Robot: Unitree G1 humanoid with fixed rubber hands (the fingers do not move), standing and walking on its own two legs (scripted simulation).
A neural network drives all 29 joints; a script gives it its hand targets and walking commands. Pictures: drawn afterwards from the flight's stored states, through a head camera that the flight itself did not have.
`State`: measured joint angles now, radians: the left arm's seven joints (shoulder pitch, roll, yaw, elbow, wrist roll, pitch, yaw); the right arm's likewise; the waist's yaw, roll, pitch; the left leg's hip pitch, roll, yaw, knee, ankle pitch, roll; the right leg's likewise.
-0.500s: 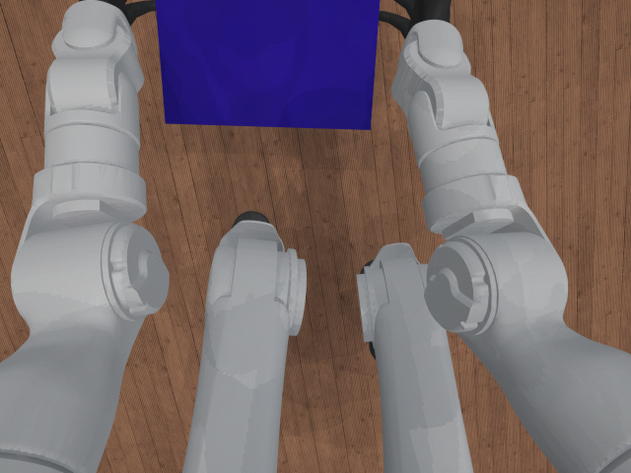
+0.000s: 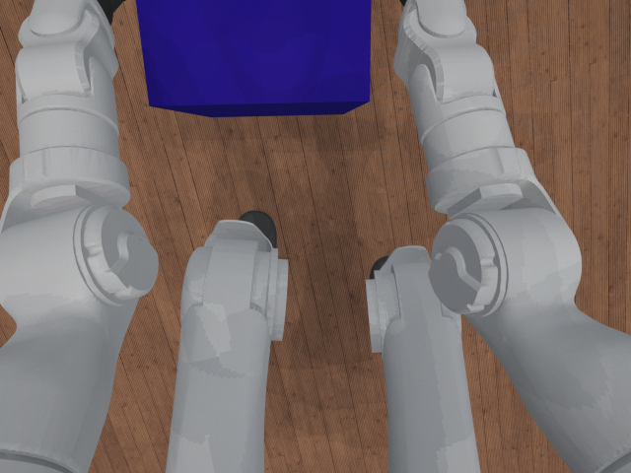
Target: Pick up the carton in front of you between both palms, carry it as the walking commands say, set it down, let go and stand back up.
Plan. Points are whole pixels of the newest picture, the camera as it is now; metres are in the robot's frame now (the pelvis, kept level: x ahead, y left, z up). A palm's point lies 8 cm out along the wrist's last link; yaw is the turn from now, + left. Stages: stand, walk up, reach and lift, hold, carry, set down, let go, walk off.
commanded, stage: set down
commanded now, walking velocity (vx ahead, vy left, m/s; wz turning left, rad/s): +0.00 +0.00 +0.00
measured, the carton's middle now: (266, 24) +0.53 +0.16 -0.28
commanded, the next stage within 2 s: let go in 1.96 s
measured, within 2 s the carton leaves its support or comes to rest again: neither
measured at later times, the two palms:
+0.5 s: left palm out of the picture +0.50 +0.31 -0.16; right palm out of the picture +0.56 +0.01 -0.16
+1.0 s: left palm (58, 10) +0.48 +0.36 -0.19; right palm (446, 14) +0.55 -0.03 -0.20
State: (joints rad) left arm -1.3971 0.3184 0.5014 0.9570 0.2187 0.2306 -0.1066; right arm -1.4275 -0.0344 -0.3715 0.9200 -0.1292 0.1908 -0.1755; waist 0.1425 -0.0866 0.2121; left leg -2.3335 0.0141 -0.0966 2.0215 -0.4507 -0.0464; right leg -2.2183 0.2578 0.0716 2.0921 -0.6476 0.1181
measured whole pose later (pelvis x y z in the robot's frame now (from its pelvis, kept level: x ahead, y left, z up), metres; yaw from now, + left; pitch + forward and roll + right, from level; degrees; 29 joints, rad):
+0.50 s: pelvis +0.00 +0.00 -0.01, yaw +0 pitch +41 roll -2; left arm -1.45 0.38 0.53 1.03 0.21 0.17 -0.17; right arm -1.48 -0.06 -0.40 0.97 -0.17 0.14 -0.08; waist 0.13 -0.08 0.29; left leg -2.31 0.02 -0.09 2.05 -0.46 -0.04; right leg -2.20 0.23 0.05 2.13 -0.65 0.10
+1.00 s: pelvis -0.01 +0.01 -0.02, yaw +1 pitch +33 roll -2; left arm -1.47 0.56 0.25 1.15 -0.19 0.03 -0.05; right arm -1.44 -0.26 -0.02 0.88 0.18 0.15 -0.20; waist 0.11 -0.05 0.49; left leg -2.26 0.05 -0.04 2.12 -0.45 0.01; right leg -2.13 0.15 0.05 2.20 -0.66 0.10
